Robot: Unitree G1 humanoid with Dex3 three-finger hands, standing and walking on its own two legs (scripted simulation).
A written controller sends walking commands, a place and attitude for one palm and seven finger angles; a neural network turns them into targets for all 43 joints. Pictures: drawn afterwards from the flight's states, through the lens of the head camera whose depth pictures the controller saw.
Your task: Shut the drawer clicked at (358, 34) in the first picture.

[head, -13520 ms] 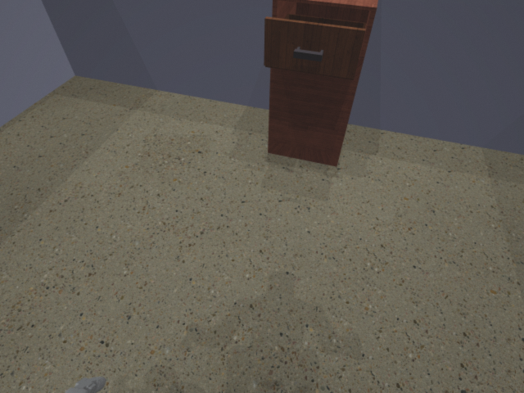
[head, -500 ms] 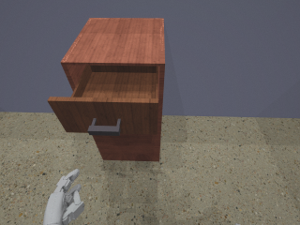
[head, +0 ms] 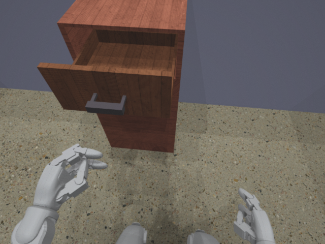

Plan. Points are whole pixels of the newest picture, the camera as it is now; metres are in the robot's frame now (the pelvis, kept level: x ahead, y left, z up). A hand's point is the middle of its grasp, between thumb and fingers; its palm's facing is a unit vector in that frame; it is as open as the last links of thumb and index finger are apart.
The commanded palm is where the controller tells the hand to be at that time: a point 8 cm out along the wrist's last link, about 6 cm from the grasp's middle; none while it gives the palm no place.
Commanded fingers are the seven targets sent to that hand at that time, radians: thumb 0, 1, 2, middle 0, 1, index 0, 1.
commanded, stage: raise the hand and make a fist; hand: left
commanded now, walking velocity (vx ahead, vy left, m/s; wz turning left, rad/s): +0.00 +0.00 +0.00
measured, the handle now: (107, 102) +0.48 +0.20 +0.04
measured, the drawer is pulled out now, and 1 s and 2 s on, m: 0.20 0.20 0.20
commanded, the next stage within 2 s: bring the fist close to the handle in 1.22 s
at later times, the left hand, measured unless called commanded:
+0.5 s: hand (89, 164) +0.26 +0.17 +0.11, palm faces -0.07 -1.00 -0.03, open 3.1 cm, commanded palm +0.24 +0.23 +0.11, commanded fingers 0.00 0.90 0.90 -1.40 -1.60 -1.40 -1.60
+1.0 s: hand (97, 145) +0.28 +0.15 +0.14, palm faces -0.05 -1.00 -0.05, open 3.2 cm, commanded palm +0.25 +0.21 +0.14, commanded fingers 0.00 0.90 0.90 -1.40 -1.60 -1.40 -1.60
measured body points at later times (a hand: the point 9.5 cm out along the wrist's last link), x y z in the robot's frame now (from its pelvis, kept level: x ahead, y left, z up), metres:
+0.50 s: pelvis +0.02 +0.03 +0.03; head +0.06 +0.03 +0.48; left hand +0.25 +0.22 +0.11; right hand +0.19 -0.21 -0.03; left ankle +0.02 +0.14 -0.66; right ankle +0.02 -0.08 -0.66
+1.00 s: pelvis +0.03 +0.03 +0.05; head +0.05 +0.01 +0.50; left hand +0.28 +0.21 +0.14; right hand +0.19 -0.21 -0.03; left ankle +0.02 +0.14 -0.66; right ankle +0.02 -0.08 -0.66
